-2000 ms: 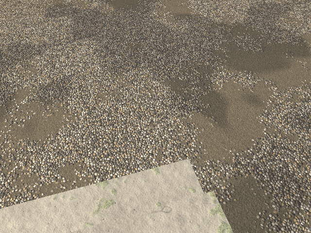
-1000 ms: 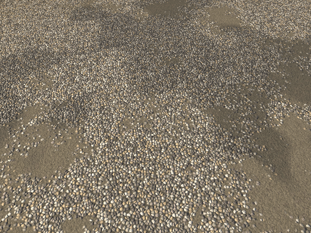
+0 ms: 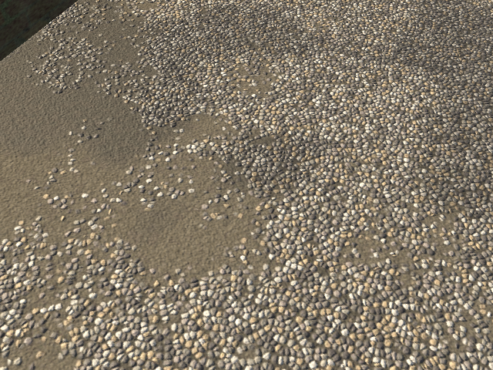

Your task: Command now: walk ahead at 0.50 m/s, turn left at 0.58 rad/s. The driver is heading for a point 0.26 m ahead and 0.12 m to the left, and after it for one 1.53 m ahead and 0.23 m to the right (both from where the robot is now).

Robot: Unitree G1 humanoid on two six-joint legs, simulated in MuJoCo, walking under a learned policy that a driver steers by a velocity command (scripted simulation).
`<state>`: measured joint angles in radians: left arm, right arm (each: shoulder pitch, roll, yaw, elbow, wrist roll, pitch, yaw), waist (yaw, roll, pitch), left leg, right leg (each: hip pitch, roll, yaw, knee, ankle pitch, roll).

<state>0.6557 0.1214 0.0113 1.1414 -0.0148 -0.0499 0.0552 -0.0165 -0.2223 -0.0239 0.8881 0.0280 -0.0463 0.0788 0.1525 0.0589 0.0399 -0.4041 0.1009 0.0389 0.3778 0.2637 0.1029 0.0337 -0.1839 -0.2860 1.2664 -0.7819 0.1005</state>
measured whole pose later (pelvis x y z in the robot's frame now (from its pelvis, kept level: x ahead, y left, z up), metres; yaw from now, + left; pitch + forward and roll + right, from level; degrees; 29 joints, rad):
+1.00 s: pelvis +0.52 +0.04 -0.02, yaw +0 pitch +4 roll +1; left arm 0.25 0.27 0.11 0.83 -0.03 -0.06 0.02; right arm 0.18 -0.21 -0.08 0.90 0.00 -0.10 -0.01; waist -0.02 -0.05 -0.05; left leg -0.20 -0.02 0.07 0.32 -0.19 0.02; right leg -0.62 -0.06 0.05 1.11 -0.29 -0.04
